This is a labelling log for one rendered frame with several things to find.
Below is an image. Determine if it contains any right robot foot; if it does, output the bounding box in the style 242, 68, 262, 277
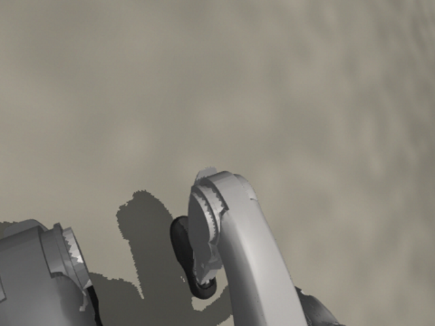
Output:
170, 216, 217, 300

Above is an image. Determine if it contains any left robot foot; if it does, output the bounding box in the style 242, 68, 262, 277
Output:
87, 285, 103, 326

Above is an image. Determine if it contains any right robot hand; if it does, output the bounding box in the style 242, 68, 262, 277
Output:
295, 287, 340, 326

